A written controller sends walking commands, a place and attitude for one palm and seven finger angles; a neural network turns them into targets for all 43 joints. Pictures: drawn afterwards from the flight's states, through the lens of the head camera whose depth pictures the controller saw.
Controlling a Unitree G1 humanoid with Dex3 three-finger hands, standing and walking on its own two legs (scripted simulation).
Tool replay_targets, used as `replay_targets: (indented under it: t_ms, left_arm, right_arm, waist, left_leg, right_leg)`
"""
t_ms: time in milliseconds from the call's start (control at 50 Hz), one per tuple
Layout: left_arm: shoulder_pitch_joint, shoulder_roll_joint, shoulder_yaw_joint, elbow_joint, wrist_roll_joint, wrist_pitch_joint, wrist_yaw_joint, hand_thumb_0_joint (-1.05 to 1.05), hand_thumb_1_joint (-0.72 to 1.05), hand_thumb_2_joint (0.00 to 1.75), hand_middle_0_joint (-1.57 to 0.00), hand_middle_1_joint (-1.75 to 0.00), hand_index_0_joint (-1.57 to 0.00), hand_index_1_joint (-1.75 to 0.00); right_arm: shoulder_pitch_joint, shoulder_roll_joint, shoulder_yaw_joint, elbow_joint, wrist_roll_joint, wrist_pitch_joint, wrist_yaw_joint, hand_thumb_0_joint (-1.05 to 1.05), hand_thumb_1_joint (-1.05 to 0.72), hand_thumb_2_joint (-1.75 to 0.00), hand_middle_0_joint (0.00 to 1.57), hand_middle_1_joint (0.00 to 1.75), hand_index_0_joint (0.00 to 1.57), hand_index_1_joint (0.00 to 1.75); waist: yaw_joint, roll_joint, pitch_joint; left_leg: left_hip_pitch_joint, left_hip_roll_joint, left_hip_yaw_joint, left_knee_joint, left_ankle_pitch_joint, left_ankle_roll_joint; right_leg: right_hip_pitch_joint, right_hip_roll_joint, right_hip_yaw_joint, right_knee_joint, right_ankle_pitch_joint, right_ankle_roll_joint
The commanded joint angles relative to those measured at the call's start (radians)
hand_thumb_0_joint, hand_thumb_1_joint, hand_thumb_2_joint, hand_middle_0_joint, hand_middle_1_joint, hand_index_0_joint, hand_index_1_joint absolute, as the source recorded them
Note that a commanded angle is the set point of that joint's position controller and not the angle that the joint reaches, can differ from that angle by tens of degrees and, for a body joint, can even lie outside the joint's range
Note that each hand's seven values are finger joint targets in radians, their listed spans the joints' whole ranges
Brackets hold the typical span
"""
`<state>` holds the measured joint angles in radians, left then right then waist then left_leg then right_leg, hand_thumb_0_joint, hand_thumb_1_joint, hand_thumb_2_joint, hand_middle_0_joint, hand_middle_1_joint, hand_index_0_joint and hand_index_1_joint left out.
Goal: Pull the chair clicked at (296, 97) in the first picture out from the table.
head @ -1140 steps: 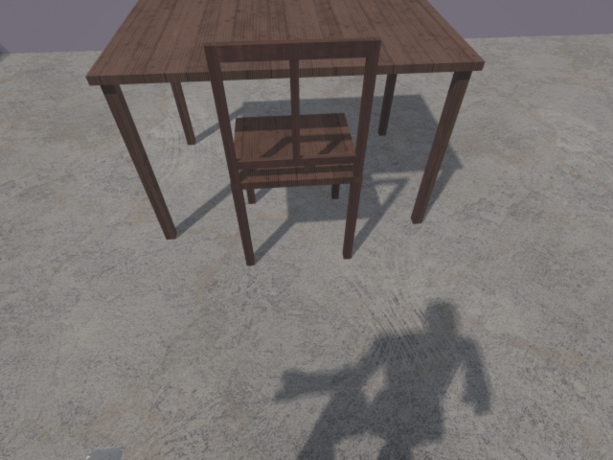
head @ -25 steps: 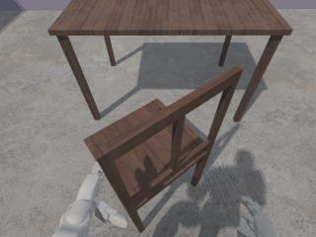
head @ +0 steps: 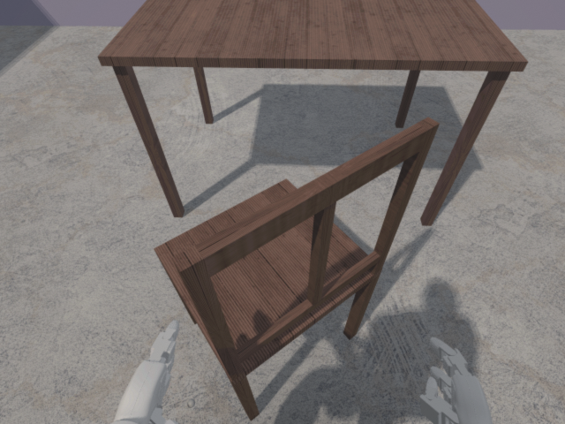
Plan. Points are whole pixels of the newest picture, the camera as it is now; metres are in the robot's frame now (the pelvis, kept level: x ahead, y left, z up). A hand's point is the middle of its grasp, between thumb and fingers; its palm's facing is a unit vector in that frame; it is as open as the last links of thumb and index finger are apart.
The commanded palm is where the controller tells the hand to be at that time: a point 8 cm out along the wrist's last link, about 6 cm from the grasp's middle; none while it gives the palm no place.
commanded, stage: draw the fingers out of the gap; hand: left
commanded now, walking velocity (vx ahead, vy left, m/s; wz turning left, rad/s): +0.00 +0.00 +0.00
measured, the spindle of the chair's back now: (318, 259) +0.40 -0.05 -0.04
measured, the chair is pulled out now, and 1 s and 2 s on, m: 0.51 0.51 0.51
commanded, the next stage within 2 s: draw the hand back to the body in 0.22 s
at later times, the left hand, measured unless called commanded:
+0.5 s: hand out of the picture +0.13 +0.14 +0.02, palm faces +0.05 -1.00 -0.03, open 17.5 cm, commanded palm +0.10 +0.20 +0.03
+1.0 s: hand (95, 391) +0.15 +0.20 +0.10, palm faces +0.21 -0.92 -0.32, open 16.5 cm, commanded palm +0.11 +0.25 +0.12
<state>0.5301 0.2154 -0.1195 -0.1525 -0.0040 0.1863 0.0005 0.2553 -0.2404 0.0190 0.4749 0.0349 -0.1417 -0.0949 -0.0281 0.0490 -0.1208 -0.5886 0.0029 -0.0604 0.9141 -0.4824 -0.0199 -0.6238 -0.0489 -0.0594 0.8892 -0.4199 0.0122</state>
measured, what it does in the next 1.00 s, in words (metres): stands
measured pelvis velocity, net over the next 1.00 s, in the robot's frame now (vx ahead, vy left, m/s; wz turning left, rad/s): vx -0.01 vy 0.00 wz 0.00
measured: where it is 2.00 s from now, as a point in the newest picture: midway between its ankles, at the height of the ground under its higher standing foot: outside the picture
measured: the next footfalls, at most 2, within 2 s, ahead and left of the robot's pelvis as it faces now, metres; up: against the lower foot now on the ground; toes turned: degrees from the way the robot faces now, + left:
none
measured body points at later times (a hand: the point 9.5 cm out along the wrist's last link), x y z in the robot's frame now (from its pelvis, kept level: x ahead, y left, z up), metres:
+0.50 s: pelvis -0.01 +0.00 -0.02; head +0.01 -0.01 +0.43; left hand +0.13 +0.19 +0.03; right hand +0.18 -0.24 -0.07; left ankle -0.01 +0.13 -0.69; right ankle +0.01 -0.13 -0.69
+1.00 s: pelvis -0.01 +0.00 +0.01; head -0.01 -0.02 +0.46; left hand +0.14 +0.25 +0.12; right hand +0.17 -0.23 -0.06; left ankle -0.01 +0.13 -0.69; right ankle +0.01 -0.13 -0.69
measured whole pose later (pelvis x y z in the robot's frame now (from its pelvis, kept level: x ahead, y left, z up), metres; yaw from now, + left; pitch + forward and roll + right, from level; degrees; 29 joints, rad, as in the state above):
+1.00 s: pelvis -0.01 +0.00 +0.01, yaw +0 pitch +2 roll -1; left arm 0.70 0.30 0.10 -0.44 -0.08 -0.04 0.09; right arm 0.25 -0.21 0.01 0.55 0.05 -0.15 -0.13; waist 0.04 0.07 -0.07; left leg -0.44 0.02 -0.06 0.86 -0.46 -0.03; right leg -0.46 -0.03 -0.07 0.81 -0.39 0.01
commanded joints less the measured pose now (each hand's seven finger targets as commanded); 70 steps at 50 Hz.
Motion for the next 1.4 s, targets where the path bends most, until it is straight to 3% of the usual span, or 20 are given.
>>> replay_targets:
  t_ms: [0, 120, 180, 220, 320, 340, 360, 420, 520, 560, 600, 680, 740, 820, 840, 860, 920, 1080, 1260, 1380]
  left_arm:
    - [0.028, 0.092, 0.064, -0.223, 0.008, -0.045, 0.01, 0.0, -0.55, 0.2, 0.0, 0.0, 0.0, 0.0]
    - [0.132, 0.048, 0.012, -0.289, 0.01, -0.044, -0.002, 0.0, -0.55, 0.2, 0.0, 0.0, 0.0, 0.0]
    - [0.157, 0.093, 0.059, -0.288, 0.013, -0.044, -0.002, 0.0, -0.55, 0.2, 0.0, 0.0, 0.0, 0.0]
    - [0.204, 0.071, 0.044, -0.29, 0.015, -0.049, -0.007, 0.0, -0.55, 0.2, 0.0, 0.0, 0.0, 0.0]
    - [0.298, 0.062, 0.033, -0.354, 0.019, -0.071, -0.014, 0.0, -0.55, 0.2, 0.0, 0.0, 0.0, 0.0]
    - [0.22, -0.023, 0.063, -0.471, -0.134, -0.184, -0.026, 0.0, -0.55, 0.2, 0.0, 0.0, 0.0, 0.0]
    - [0.253, 0.027, 0.093, -0.416, -0.13, -0.233, -0.033, 0.0, -0.55, 0.2, 0.0, 0.0, 0.0, 0.0]
    - [0.24, 0.044, 0.138, -0.442, -0.166, -0.354, -0.047, 0.0, -0.55, 0.2, 0.0, 0.0, 0.0, 0.0]
    - [0.205, 0.035, 0.161, -0.374, -0.194, -0.557, -0.115, 0.0, -0.55, 0.2, 0.0, 0.0, 0.0, 0.0]
    - [0.204, 0.059, 0.188, -0.364, -0.212, -0.611, -0.164, 0.0, -0.55, 0.2, 0.0, 0.0, 0.0, 0.0]
    - [0.246, 0.084, 0.213, -0.38, -0.221, -0.573, -0.188, 0.0, -0.55, 0.2, 0.0, 0.0, 0.0, 0.0]
    - [0.231, 0.125, 0.282, -0.459, -0.259, -0.469, -0.172, 0.0, -0.55, 0.2, 0.0, 0.0, 0.0, 0.0]
    - [0.194, 0.123, 0.303, -0.481, -0.282, -0.448, -0.149, 0.0, -0.51, 0.22, -0.01, -0.01, -0.01, -0.01]
    - [0.16, 0.125, 0.304, -0.472, -0.282, -0.445, -0.155, 0.0, -0.37, 0.29, -0.02, -0.04, -0.02, -0.04]
    - [0.227, 0.289, 0.372, -0.441, -0.119, -0.348, -0.005, 0.0, -0.33, 0.31, -0.03, -0.05, -0.03, -0.05]
    - [0.197, 0.188, 0.294, -0.526, -0.099, -0.314, 0.05, 0.0, -0.3, 0.32, -0.04, -0.05, -0.04, -0.05]
    - [0.18, 0.176, 0.288, -0.481, -0.061, -0.261, 0.132, 0.0, -0.19, 0.37, -0.05, -0.08, -0.05, -0.08]
    - [0.078, 0.241, 0.355, -0.5, -0.033, -0.273, 0.177, 0.0, 0.1, 0.51, -0.09, -0.14, -0.09, -0.14]
    - [0.021, 0.258, 0.436, -0.505, -0.037, -0.292, 0.168, 0.0, 0.43, 0.67, -0.13, -0.2, -0.13, -0.2]
    - [-0.047, 0.304, 0.515, -0.505, -0.041, -0.291, 0.165, 0.0, 0.65, 0.78, -0.16, -0.25, -0.16, -0.25]
  right_arm:
    - [-0.08, -0.114, -0.046, -0.173, 0.001, -0.049, -0.012, 0.0, -0.9, -0.9, 0.2, 0.3, 0.2, 0.3]
    - [-0.086, -0.102, -0.05, -0.201, 0.004, -0.052, -0.014, 0.0, -0.9, -0.9, 0.2, 0.3, 0.2, 0.3]
    - [-0.084, -0.103, -0.055, -0.195, 0.004, -0.046, -0.019, 0.0, -0.9, -0.9, 0.2, 0.3, 0.2, 0.3]
    - [-0.086, -0.094, -0.058, -0.204, 0.005, -0.046, -0.021, 0.0, -0.9, -0.9, 0.2, 0.3, 0.2, 0.3]
    - [-0.081, -0.085, -0.066, -0.216, 0.008, -0.047, -0.023, 0.0, -0.9, -0.9, 0.2, 0.3, 0.2, 0.3]
    - [-0.072, -0.08, -0.06, -0.213, 0.01, -0.078, -0.026, 0.0, -0.9, -0.9, 0.2, 0.3, 0.2, 0.3]
    - [-0.067, -0.085, -0.067, -0.175, 0.011, -0.095, -0.026, 0.0, -0.9, -0.9, 0.2, 0.3, 0.2, 0.3]
    - [-0.059, -0.083, -0.073, -0.144, 0.013, -0.125, -0.017, 0.0, -0.9, -0.9, 0.2, 0.3, 0.2, 0.3]
    - [-0.095, -0.074, -0.081, -0.107, 0.018, -0.139, 0.016, 0.0, -0.9, -0.9, 0.2, 0.3, 0.2, 0.3]
    - [-0.112, -0.081, -0.085, -0.114, 0.022, -0.14, 0.028, 0.0, -0.9, -0.9, 0.2, 0.3, 0.2, 0.3]
    - [-0.127, -0.085, -0.083, -0.139, 0.035, -0.127, 0.031, 0.0, -0.9, -0.9, 0.2, 0.3, 0.2, 0.3]
    - [-0.141, -0.084, -0.074, -0.159, 0.045, -0.113, 0.006, 0.0, -0.9, -0.9, 0.2, 0.3, 0.2, 0.3]
    - [-0.132, -0.079, -0.064, -0.143, 0.047, -0.121, -0.009, 0.0, -0.9, -0.9, 0.2, 0.3, 0.2, 0.3]
    - [-0.122, -0.087, -0.056, -0.12, 0.048, -0.152, -0.018, 0.0, -0.9, -0.9, 0.2, 0.3, 0.2, 0.3]
    - [-0.12, -0.072, -0.06, -0.111, 0.023, -0.102, -0.036, 0.0, -0.9, -0.9, 0.2, 0.3, 0.2, 0.3]
    - [-0.112, -0.061, -0.045, -0.136, 0.014, -0.089, -0.038, 0.0, -0.9, -0.9, 0.2, 0.3, 0.2, 0.3]
    - [-0.136, -0.06, -0.035, -0.103, 0.006, -0.059, -0.045, 0.0, -0.9, -0.9, 0.2, 0.3, 0.2, 0.3]
    - [-0.169, -0.079, -0.023, -0.052, -0.007, -0.068, -0.038, 0.0, -0.9, -0.9, 0.2, 0.3, 0.2, 0.3]
    - [-0.182, -0.08, -0.027, -0.011, -0.021, -0.061, -0.01, 0.0, -0.9, -0.9, 0.2, 0.3, 0.2, 0.3]
    - [-0.193, -0.082, -0.03, 0.009, -0.026, -0.047, 0.003, 0.0, -0.9, -0.9, 0.2, 0.3, 0.2, 0.3]
  waist:
    - [-0.007, -0.047, -0.104]
    - [-0.004, -0.034, -0.099]
    - [-0.002, -0.064, -0.086]
    - [0.0, -0.078, -0.073]
    - [0.012, -0.037, -0.104]
    - [0.006, -0.08, -0.089]
    - [0.015, -0.067, -0.103]
    - [0.021, -0.011, -0.103]
    - [0.023, -0.037, -0.063]
    - [0.029, -0.038, -0.097]
    - [0.039, 0.008, -0.126]
    - [0.045, -0.019, -0.127]
    - [0.039, -0.059, -0.064]
    - [0.032, -0.046, -0.025]
    - [0.104, -0.009, -0.057]
    - [0.069, 0.004, -0.007]
    - [0.065, -0.019, 0.06]
    - [0.079, 0.031, 0.095]
    - [0.088, -0.004, 0.078]
    - [0.095, 0.021, 0.075]
  left_leg:
    - [0.002, -0.023, 0.012, -0.131, 0.219, 0.044]
    - [-0.003, -0.022, 0.01, -0.12, 0.211, 0.046]
    - [-0.036, -0.023, 0.008, -0.109, 0.197, 0.047]
    - [-0.049, -0.025, 0.015, -0.101, 0.175, 0.048]
    - [-0.048, -0.026, 0.015, -0.09, 0.2, 0.048]
    - [-0.053, -0.031, 0.012, -0.057, 0.216, 0.04]
    - [-0.052, -0.028, 0.017, -0.043, 0.214, 0.038]
    - [-0.063, -0.026, 0.014, -0.03, 0.217, 0.03]
    - [-0.153, -0.017, 0.011, 0.016, 0.15, 0.021]
    - [-0.176, -0.015, 0.012, 0.032, 0.128, 0.023]
    - [-0.145, -0.018, 0.02, 0.005, 0.108, 0.029]
    - [-0.1, -0.014, 0.01, -0.04, 0.097, 0.035]
    - [-0.086, -0.008, 0.006, -0.065, 0.093, 0.035]
    - [-0.034, -0.002, 0.002, -0.101, 0.102, 0.036]
    - [0.031, 0.016, 0.006, -0.146, 0.107, 0.026]
    - [0.061, 0.011, 0.013, -0.166, 0.109, 0.027]
    - [0.126, 0.016, 0.01, -0.219, 0.123, 0.032]
    - [0.285, 0.015, -0.01, -0.381, 0.215, 0.03]
    - [0.408, 0.024, 0.005, -0.469, 0.418, 0.026]
    - [0.452, 0.024, 0.014, -0.495, 0.513, 0.021]
  right_leg:
    - [0.123, 0.019, -0.001, -0.13, 0.159, -0.033]
    - [0.101, 0.019, -0.005, -0.122, 0.144, -0.034]
    - [0.098, 0.023, 0.001, -0.12, 0.135, -0.037]
    - [0.085, 0.023, 0.002, -0.117, 0.113, -0.033]
    - [0.08, 0.025, 0.0, -0.093, 0.131, -0.04]
    - [0.054, 0.035, -0.03, -0.087, 0.164, -0.036]
    - [0.056, 0.037, -0.018, -0.079, 0.165, -0.038]
    - [0.032, 0.037, -0.018, -0.05, 0.147, -0.041]
    - [-0.029, 0.037, -0.003, -0.012, 0.063, -0.042]
    - [-0.013, 0.03, 0.021, -0.007, 0.034, -0.043]
    - [0.038, 0.024, 0.034, -0.035, 0.003, -0.042]
    - [0.095, 0.026, 0.031, -0.085, -0.023, -0.036]
    - [0.101, 0.028, 0.03, -0.128, -0.048, -0.031]
    - [0.111, 0.027, 0.023, -0.166, -0.034, -0.028]
    - [0.197, -0.006, 0.083, -0.217, -0.024, -0.052]
    - [0.188, -0.016, 0.06, -0.243, -0.003, -0.046]
    - [0.221, -0.012, 0.032, -0.296, 0.006, -0.043]
    - [0.368, -0.005, 0.011, -0.386, 0.133, -0.048]
    - [0.494, 0.002, 0.008, -0.428, 0.346, -0.044]
    - [0.547, 0.007, 0.013, -0.456, 0.429, -0.045]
